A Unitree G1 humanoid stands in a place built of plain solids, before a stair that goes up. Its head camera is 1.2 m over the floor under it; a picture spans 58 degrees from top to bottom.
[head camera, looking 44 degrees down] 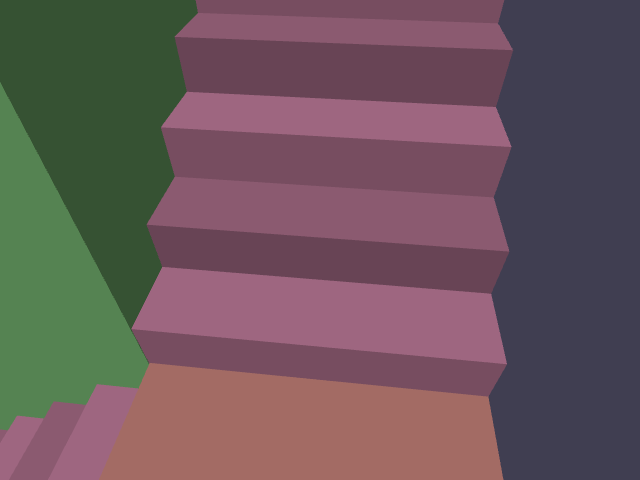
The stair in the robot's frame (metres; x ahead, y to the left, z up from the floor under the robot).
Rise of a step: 0.18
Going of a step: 0.24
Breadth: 1.02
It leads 6 degrees to the right of straight ahead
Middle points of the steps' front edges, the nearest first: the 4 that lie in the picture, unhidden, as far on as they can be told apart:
0.64 0.02 0.18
0.88 0.00 0.36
1.11 -0.03 0.54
1.35 -0.06 0.72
